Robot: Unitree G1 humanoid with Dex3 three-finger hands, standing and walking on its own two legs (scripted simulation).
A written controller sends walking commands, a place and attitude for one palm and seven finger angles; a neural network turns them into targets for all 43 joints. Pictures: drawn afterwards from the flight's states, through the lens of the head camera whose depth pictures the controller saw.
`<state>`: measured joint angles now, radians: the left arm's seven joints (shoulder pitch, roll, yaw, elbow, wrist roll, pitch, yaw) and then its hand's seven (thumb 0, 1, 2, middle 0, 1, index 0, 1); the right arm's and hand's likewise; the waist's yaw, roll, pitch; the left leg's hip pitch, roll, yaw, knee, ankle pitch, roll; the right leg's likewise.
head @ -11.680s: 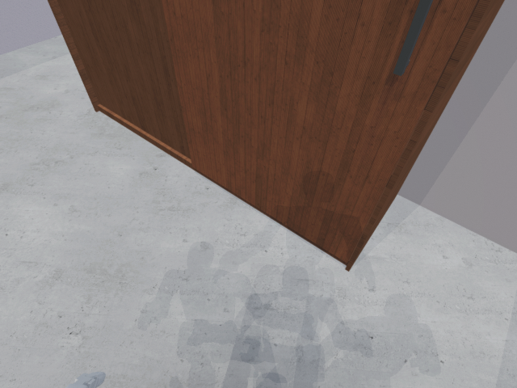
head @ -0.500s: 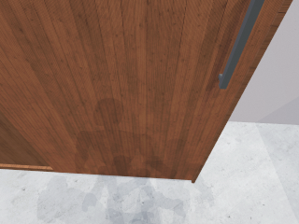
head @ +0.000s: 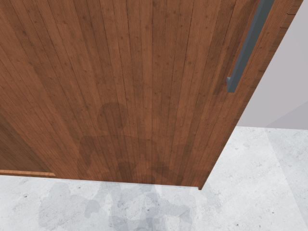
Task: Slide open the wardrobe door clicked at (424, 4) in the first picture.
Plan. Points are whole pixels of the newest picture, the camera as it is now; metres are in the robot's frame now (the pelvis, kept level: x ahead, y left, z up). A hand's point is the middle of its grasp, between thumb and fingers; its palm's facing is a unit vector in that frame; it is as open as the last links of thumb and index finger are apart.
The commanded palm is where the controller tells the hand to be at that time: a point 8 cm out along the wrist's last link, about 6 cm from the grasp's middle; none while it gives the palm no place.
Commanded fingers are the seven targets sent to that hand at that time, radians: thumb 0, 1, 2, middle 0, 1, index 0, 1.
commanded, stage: look again from close up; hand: right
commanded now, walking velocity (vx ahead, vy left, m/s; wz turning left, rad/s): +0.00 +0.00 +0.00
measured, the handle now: (245, 46) +0.50 -0.20 +0.25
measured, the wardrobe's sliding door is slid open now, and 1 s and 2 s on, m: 0.00 0.00 0.00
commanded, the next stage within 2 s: raise the hand with hooked fingers in 0.30 s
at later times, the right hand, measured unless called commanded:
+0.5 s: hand out of the picture +0.14 -0.25 -0.10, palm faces +0.27 +0.94 -0.23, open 7.4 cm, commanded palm +0.10 -0.30 -0.06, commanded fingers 0.00 -0.76 -0.84 0.21 0.39 0.21 0.39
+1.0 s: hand (274, 217) +0.17 -0.25 +0.03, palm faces +0.06 +1.00 -0.07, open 9.6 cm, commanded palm +0.14 -0.30 +0.05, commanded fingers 0.00 -0.18 -0.59 0.25 0.76 0.25 0.76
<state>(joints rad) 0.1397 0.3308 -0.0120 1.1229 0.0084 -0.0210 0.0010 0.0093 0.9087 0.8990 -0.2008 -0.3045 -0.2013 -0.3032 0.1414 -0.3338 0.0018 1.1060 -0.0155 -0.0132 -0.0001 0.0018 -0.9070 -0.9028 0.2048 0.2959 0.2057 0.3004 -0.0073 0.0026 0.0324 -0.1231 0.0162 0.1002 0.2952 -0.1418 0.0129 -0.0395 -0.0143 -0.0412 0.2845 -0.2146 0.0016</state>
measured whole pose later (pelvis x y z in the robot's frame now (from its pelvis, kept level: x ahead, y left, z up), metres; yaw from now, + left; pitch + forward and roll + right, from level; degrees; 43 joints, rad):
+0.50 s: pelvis +0.00 +0.00 -0.01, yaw +0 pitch -2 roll +0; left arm 0.24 0.30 0.02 0.91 -0.01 -0.11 0.07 0.01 0.91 0.90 -0.20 -0.30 -0.20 -0.30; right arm 0.30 -0.26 -0.18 0.58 0.11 -0.06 0.03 0.01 -0.89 -0.90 0.21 0.30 0.21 0.31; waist -0.03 -0.01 0.05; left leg -0.18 0.03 0.09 0.39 -0.19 0.01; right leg -0.09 -0.01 -0.05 0.39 -0.26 0.00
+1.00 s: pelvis -0.03 +0.00 -0.05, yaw -2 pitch +5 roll +2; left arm 0.22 0.24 -0.04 0.59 -0.04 -0.31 0.07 0.02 0.91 0.90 -0.20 -0.30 -0.20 -0.30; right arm 0.34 -0.32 -0.34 -0.01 0.35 -0.27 0.42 0.01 -0.40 -0.69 0.24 0.62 0.24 0.62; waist -0.05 -0.01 -0.05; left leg -0.54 0.03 0.14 0.82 -0.36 0.02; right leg -0.51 -0.03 0.01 0.90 -0.47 0.00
